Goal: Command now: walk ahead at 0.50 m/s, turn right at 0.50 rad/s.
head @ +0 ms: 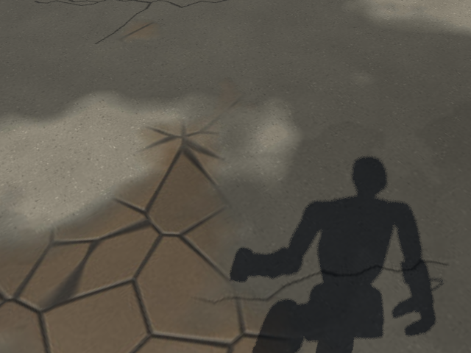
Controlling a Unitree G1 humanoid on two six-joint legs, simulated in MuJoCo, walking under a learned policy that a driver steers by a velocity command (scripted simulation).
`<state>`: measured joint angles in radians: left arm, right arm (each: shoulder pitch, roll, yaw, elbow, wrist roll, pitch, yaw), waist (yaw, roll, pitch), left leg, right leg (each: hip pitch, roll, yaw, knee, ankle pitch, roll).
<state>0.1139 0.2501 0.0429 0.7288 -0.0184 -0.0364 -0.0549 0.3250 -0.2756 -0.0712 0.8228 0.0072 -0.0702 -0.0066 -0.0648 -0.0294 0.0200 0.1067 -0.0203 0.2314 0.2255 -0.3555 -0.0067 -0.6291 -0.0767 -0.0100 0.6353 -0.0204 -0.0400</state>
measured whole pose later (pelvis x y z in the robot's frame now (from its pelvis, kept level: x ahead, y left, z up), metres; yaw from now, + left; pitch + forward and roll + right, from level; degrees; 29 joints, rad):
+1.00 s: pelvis +0.56 -0.05 +0.01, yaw -8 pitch +2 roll +1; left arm 0.05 0.25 0.04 0.67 0.01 -0.07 0.00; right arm 0.35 -0.28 -0.06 0.85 0.02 -0.03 -0.01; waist -0.09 -0.03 0.04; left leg -0.12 -0.08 -0.06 0.38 -0.30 0.04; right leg -0.54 -0.01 0.08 0.52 -0.01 0.03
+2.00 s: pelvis +0.62 -0.07 +0.01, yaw +28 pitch +2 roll -1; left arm 0.12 0.28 0.08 0.75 0.02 -0.01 0.01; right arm 0.17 -0.34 -0.09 0.62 0.02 0.05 -0.03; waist -0.01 0.05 0.03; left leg -0.45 -0.12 -0.19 0.87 -0.48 -0.01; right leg -0.26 0.03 0.03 0.48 -0.25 -0.02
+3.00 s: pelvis +0.62 -0.03 +0.00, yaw +35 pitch +0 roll +0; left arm 0.29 0.26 0.03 0.90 -0.02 -0.06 0.02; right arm 0.27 -0.26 -0.05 0.85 0.02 -0.04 -0.01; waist 0.00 0.00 -0.01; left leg -0.24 -0.03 -0.04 0.62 -0.41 0.05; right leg -0.22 -0.02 0.01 0.61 -0.41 -0.02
